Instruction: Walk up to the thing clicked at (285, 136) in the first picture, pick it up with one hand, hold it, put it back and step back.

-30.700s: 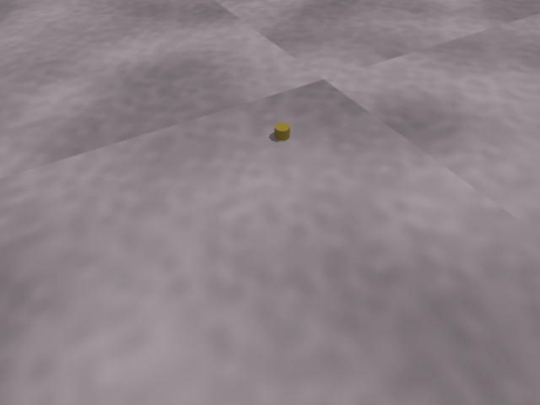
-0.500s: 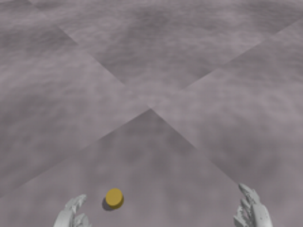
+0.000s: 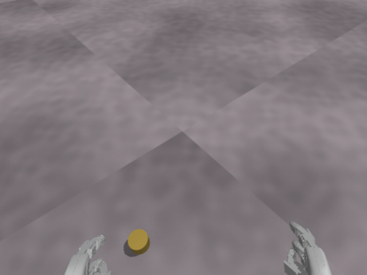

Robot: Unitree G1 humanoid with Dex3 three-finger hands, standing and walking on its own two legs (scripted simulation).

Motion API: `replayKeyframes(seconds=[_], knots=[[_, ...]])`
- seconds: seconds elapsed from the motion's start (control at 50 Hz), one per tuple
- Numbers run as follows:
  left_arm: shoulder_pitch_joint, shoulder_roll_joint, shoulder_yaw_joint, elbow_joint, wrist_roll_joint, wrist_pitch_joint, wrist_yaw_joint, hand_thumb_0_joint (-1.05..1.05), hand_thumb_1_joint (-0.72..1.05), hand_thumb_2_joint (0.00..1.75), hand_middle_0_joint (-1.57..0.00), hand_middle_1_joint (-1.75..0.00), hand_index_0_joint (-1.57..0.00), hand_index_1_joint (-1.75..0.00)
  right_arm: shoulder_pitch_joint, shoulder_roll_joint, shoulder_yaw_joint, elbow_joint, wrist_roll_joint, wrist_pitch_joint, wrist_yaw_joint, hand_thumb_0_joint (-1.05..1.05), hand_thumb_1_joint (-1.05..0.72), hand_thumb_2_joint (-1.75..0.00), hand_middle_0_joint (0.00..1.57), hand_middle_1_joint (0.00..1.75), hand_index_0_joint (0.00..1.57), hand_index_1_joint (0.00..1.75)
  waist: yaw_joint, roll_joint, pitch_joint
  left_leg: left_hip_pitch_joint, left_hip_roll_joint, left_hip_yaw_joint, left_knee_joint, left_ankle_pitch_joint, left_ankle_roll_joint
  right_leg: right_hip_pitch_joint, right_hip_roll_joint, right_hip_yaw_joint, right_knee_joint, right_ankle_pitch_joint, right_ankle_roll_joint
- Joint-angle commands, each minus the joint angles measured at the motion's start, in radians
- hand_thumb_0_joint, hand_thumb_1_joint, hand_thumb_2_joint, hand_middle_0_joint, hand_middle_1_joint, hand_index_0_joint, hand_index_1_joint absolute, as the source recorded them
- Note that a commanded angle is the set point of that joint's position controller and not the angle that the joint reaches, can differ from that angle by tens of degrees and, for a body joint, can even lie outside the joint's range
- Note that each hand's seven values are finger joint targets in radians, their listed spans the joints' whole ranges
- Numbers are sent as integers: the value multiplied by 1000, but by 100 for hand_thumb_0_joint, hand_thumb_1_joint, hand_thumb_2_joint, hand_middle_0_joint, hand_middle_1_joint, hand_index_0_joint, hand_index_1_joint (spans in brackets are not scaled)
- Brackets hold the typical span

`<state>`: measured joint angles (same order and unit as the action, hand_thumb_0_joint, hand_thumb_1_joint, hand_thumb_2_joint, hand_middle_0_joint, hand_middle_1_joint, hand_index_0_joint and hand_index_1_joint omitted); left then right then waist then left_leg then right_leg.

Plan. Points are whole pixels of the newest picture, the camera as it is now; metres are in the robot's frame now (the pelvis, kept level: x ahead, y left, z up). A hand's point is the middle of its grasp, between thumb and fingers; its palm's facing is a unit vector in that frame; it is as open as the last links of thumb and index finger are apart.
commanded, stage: stand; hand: left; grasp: from above
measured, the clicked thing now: (139, 241) +0.42 +0.25 -0.68
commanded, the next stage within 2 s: none
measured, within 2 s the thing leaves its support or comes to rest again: neither
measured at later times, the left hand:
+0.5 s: hand out of the picture +0.05 +0.24 -0.11, palm faces +0.06 -0.95 -0.32, open 7.4 cm
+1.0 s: hand out of the picture +0.02 +0.24 -0.10, palm faces +0.05 -0.94 -0.33, open 7.4 cm
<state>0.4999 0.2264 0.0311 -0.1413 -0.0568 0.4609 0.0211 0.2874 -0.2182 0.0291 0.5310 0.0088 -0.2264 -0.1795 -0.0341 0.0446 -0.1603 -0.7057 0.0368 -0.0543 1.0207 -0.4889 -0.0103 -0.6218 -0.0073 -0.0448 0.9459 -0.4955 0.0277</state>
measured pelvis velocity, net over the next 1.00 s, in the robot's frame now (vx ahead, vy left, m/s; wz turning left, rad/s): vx -0.02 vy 0.00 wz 0.02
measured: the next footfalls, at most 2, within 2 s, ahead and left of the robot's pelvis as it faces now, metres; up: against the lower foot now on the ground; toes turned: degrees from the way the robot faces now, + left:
none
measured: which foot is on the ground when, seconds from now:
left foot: down 0.00-1.00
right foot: down 0.00-1.00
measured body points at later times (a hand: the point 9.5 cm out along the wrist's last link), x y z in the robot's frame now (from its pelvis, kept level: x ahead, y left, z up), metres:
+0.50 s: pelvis -0.01 +0.01 +0.05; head +0.00 +0.01 +0.50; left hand +0.05 +0.29 -0.09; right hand +0.08 -0.27 -0.08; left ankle +0.01 +0.12 -0.68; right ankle -0.01 -0.14 -0.68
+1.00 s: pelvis -0.02 +0.00 +0.06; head -0.02 +0.00 +0.51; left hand +0.01 +0.29 -0.08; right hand +0.05 -0.28 -0.08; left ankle +0.01 +0.12 -0.68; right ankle -0.01 -0.14 -0.68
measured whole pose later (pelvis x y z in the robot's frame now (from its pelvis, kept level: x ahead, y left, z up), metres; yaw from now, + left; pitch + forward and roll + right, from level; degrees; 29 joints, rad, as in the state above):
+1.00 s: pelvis -0.02 +0.00 +0.06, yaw +1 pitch -4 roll +0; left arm 0.19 0.30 0.04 1.12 0.03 0.00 0.02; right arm 0.16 -0.30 -0.04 1.11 -0.03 0.00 -0.02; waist 0.02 0.01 0.06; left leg -0.16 0.00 -0.03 0.40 -0.18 0.00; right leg -0.10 -0.05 -0.04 0.38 -0.21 0.04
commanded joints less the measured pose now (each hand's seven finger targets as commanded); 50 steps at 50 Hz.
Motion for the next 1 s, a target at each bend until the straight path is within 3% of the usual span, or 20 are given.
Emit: replayKeyframes(seconds=[0.0, 0.02, 0.04, 0.06, 0.08, 0.1, 0.16, 0.2, 0.22, 0.28, 0.38, 0.44, 0.52, 0.56, 0.64, 0.74, 0.82, 0.92, 0.98], knots=[[-310, 187, 57, 182, 126, -261, 47, 0, 90, 90, -20, -30, -20, -30, -130, -224, -84, 85, -116, 56, 52, 0, -90, -90, 20, 30, 20, 30, 73, -89, 153, 95, -5, -5, -235, 385, 68, 217, -58, 54, -215, 230, -60], [-227, 201, 78, 338, 128, -329, 39, 0, 90, 90, -20, -30, -20, -30, -140, -234, -101, 90, -120, 92, 76, 0, -90, -90, 20, 30, 20, 30, 67, -126, 52, 197, -11, 14, -234, 414, 81, 229, -68, 117, -221, 248, -95], [-219, 219, 75, 382, 137, -363, 36, 0, 90, 90, -20, -30, -20, -30, -132, -237, -100, 87, -118, 107, 94, 0, -90, -90, 20, 30, 20, 30, 55, -131, 34, 223, -7, 5, -236, 432, 83, 232, -74, 133, -220, 279, -108], [-244, 211, 69, 408, 129, -382, 28, 0, 90, 90, -20, -30, -20, -30, -109, -233, -96, 88, -119, 117, 107, 0, -90, -90, 20, 30, 20, 30, 36, -65, 42, 254, -4, -12, -266, 440, 83, 209, -55, 123, -214, 324, -96], [-244, 214, 59, 449, 126, -399, 26, 0, 90, 90, -20, -30, -20, -30, -115, -230, -96, 107, -101, 122, 123, 0, -90, -90, 20, 30, 20, 30, 53, -17, 28, 286, -5, -33, -293, 431, 83, 253, -61, 107, -210, 327, -88], [-257, 212, 59, 490, 118, -410, 24, 0, 90, 90, -20, -30, -20, -30, -117, -211, -96, 130, -76, 124, 140, 0, -90, -90, 20, 30, 20, 30, 58, -13, 14, 318, -4, -23, -311, 416, 86, 273, -68, 99, -214, 314, -74], [-274, 201, 66, 613, 103, -422, 23, 0, 90, 90, -20, -30, -20, -30, -145, -217, -110, 172, -53, 136, 157, 0, -90, -90, 20, 30, 20, 30, 72, -50, -7, 380, 2, -32, -327, 438, 78, 287, -72, 94, -252, 331, -65], [-309, 202, 64, 681, 103, -438, 24, 0, 90, 90, -20, -30, -20, -30, -157, -209, -112, 201, -57, 151, 160, 0, -90, -90, 20, 30, 20, 30, 68, -60, 37, 353, 1, -38, -373, 295, 78, 301, -80, 104, -307, 243, -60], [-318, 206, 67, 712, 104, -444, 24, 0, 90, 90, -20, -30, -20, -30, -159, -212, -114, 213, -60, 156, 161, 0, -90, -90, 20, 30, 20, 30, 63, -62, 37, 366, -1, -34, -378, 271, 81, 309, -87, 111, -329, 227, -59], [-334, 207, 66, 794, 108, -458, 22, 0, 90, 90, -20, -30, -20, -30, -156, -215, -115, 253, -62, 166, 162, 0, -90, -90, 20, 30, 20, 30, 55, -49, 93, 387, 7, -52, -439, 244, 81, 303, -84, 105, -381, 196, -59], [-313, 199, 59, 920, 95, -468, 20, 0, 90, 90, -20, -30, -20, -30, -153, -235, -113, 322, -59, 177, 155, 0, -90, -90, 20, 30, 20, 30, 61, 19, 151, 402, 40, -104, -562, 269, 74, 375, -69, 75, -418, 261, -46], [-300, 206, 58, 990, 94, -469, 20, 0, 90, 90, -20, -30, -20, -30, -158, -242, -113, 357, -53, 187, 149, 0, -90, -90, 20, 30, 20, 30, 57, 4, 184, 408, 45, -116, -624, 201, 66, 410, -74, 72, -471, 256, -44], [-305, 225, 54, 1054, 89, -478, 21, 0, 90, 90, -20, -30, -20, -30, -139, -242, -111, 411, -42, 189, 145, 0, -90, -90, 20, 30, 20, 30, 49, -41, 144, 520, 42, -85, -601, 403, 54, 453, -100, 85, -528, 355, -46], [-312, 226, 50, 1083, 86, -480, 24, 0, 90, 90, -20, -30, -20, -30, -134, -242, -109, 433, -38, 191, 144, 0, -90, -90, 20, 30, 20, 30, 44, -47, 135, 546, 43, -74, -602, 457, 51, 477, -107, 87, -549, 389, -41], [-328, 228, 41, 1125, 87, -476, 24, 0, 90, 90, -20, -30, -20, -30, -148, -242, -104, 468, -35, 197, 143, 0, -90, -90, 20, 30, 20, 30, 45, -26, 171, 547, 49, -76, -655, 413, 43, 488, -104, 80, -586, 343, -34], [-324, 237, 40, 1172, 89, -471, 18, 0, 90, 90, -20, -30, -20, -30, -162, -255, -104, 496, -35, 207, 147, 0, -90, -90, 20, 30, 20, 30, 47, 3, 231, 483, 54, -100, -739, 194, 39, 492, -93, 70, -610, 259, -31], [-314, 238, 38, 1199, 92, -471, 14, 0, 90, 90, -20, -30, -20, -30, -187, -260, -103, 502, -35, 211, 152, 0, -90, -90, 20, 30, 20, 30, 55, -9, 257, 458, 53, -108, -758, 143, 39, 484, -89, 66, -625, 219, -28], [-345, 254, 38, 1206, 88, -479, 12, 0, 90, 90, -20, -30, -20, -30, -162, -256, -99, 521, -34, 208, 156, 0, -90, -90, 20, 30, 20, 30, 39, -25, 219, 506, 49, -87, -732, 221, 35, 486, -105, 88, -654, 226, -33], [-347, 255, 35, 1213, 87, -481, 13, 0, 90, 90, -20, -30, -20, -30, -176, -261, -97, 524, -33, 208, 157, 0, -90, -90, 20, 30, 20, 30, 44, -34, 214, 506, 51, -87, -729, 244, 35, 497, -108, 86, -658, 238, -34]])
